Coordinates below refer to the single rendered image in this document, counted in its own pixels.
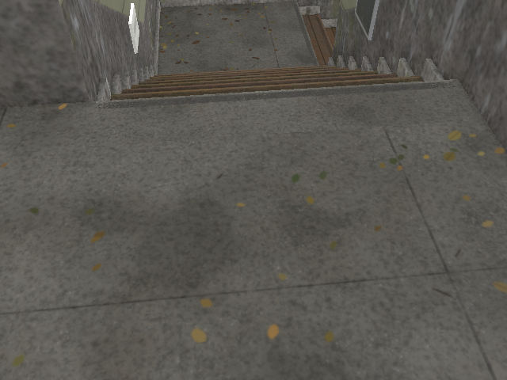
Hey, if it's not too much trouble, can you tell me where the stairs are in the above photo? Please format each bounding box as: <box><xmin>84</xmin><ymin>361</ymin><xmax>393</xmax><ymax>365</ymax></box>
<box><xmin>302</xmin><ymin>14</ymin><xmax>336</xmax><ymax>66</ymax></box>
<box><xmin>110</xmin><ymin>65</ymin><xmax>423</xmax><ymax>101</ymax></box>

